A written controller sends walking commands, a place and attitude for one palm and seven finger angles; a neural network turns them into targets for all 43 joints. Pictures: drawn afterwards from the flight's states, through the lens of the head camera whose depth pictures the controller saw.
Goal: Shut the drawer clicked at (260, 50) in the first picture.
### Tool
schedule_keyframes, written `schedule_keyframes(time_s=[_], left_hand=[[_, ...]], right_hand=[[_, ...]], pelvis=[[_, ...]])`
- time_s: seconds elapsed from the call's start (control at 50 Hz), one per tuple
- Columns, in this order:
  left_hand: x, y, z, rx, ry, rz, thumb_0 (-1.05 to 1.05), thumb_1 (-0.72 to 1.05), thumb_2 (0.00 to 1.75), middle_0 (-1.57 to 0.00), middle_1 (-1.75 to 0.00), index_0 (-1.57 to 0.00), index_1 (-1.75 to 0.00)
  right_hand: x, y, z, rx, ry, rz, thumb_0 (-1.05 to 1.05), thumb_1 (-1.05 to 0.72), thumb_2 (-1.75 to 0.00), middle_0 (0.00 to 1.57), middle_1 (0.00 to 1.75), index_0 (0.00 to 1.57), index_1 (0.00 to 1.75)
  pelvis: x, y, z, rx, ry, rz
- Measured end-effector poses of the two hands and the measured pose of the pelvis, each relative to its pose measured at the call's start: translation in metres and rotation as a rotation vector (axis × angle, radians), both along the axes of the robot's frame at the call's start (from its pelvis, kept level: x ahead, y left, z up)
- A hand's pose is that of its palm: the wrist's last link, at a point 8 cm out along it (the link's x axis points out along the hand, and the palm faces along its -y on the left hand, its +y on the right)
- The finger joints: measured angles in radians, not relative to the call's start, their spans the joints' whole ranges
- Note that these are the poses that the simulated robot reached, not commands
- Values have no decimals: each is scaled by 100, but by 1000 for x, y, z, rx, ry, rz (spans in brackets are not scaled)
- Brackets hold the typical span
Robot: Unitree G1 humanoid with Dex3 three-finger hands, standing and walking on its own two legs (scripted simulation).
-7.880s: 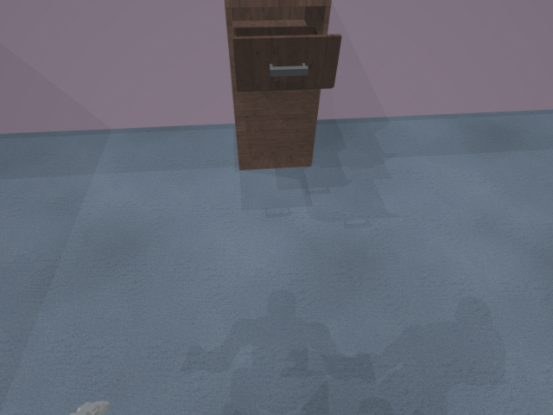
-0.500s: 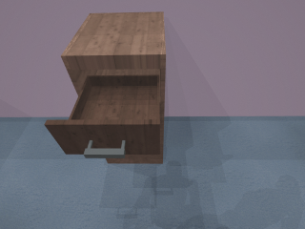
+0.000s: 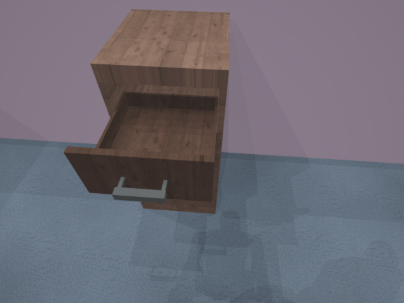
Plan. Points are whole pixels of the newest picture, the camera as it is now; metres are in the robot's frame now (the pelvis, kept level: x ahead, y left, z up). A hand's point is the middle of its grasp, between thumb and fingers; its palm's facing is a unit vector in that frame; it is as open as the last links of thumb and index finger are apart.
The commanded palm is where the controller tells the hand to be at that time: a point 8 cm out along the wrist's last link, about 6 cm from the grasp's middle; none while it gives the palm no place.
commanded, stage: look again from close up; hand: left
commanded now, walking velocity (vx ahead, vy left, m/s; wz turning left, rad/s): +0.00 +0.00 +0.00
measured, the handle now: (141, 188) +0.39 +0.18 -0.05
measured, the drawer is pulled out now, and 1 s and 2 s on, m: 0.29 0.29 0.29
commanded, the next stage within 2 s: shuffle to correct the standing spot in 0.46 s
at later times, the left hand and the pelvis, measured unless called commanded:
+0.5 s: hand out of the picture -0.02 +0.25 -0.18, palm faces +0.00 -0.98 -0.20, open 7.3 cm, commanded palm none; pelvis -0.03 +0.07 +0.00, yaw -1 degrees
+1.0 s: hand out of the picture -0.02 +0.19 -0.18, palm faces +0.00 -0.99 -0.15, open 7.3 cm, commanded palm none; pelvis +0.02 +0.04 -0.01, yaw -2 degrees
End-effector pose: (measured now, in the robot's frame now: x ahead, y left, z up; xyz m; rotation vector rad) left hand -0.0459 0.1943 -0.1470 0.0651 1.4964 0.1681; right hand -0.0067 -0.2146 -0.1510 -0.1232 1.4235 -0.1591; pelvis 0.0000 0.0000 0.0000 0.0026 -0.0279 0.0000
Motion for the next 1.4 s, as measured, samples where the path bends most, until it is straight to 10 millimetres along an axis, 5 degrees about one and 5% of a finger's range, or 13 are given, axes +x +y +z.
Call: schedule_keyframes(time_s=[0.24,0.4,0.56,0.84,1.04,1.24,1.4], left_hand=[[7,53,-10,28,-92,-57,1,91,90,-20,-30,-20,-30],[22,89,-4,50,-161,-89,1,91,90,-20,-30,-20,-30],[10,104,-1,55,-112,-94,1,91,90,-19,-30,-20,-30],[-1,75,-5,3,3,-86,1,91,90,-19,-30,-20,-30],[33,35,-11,0,-27,-61,1,91,90,-20,-30,-20,-30],[48,18,-27,-49,18,-38,1,91,90,-20,-30,-20,-30],[96,20,-11,10,-85,-64,1,92,90,-20,-30,-20,-30]], right_hand=[[4,25,5,-39,-130,5,1,-93,-89,19,30,19,30],[-19,53,6,-20,-107,17,0,-93,-89,20,30,19,30],[-41,74,4,12,-36,4,0,-91,-89,20,30,20,30],[-35,64,1,8,18,-41,0,-90,-89,20,30,20,30],[3,30,-9,2,0,-40,0,-90,-89,20,30,20,30],[79,7,3,-82,-126,7,0,-92,-89,20,30,19,30],[86,4,0,-32,-75,7,0,-94,-89,20,30,19,30]], pelvis=[[-19,38,-7,-20,-21,-11],[-30,63,-5,-13,-6,-12],[-31,76,-3,-4,10,-16],[-3,64,-6,10,24,-31],[29,29,-13,-4,30,-24],[56,21,-17,-4,0,-35],[68,13,-8,5,-8,-17]])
